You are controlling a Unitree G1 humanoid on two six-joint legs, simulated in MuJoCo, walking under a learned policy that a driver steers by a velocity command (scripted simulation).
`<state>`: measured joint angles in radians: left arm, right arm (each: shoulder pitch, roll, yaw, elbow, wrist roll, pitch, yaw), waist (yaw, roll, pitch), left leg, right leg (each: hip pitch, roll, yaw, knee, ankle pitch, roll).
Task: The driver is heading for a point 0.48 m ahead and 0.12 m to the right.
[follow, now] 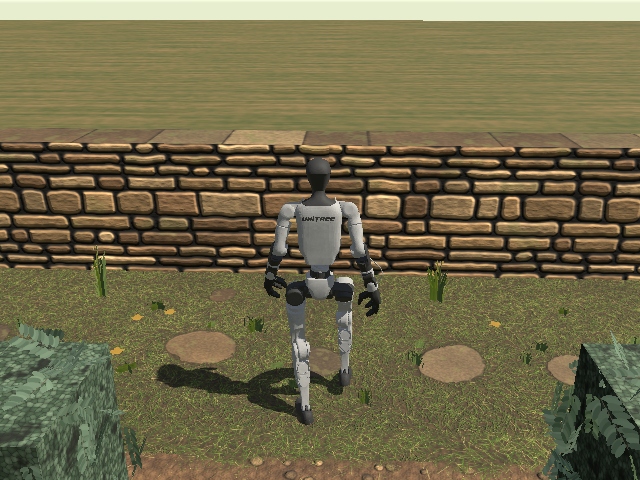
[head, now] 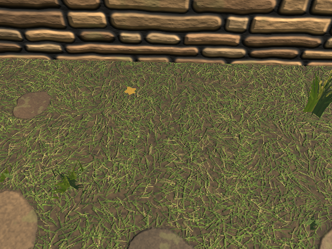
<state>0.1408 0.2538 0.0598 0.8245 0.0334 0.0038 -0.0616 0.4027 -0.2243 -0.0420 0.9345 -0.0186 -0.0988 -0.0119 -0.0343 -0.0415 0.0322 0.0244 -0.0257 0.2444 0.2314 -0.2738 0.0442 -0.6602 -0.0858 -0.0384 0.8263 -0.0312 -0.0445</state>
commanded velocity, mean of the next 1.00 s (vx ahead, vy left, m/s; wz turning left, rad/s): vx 0.34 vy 0.00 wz -0.38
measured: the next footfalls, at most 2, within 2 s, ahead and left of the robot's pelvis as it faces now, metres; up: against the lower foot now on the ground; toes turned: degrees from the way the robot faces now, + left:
right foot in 0.16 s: +0.24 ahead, -0.10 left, +0.00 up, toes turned -11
left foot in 0.66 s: +0.56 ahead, -0.03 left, +0.00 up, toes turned -21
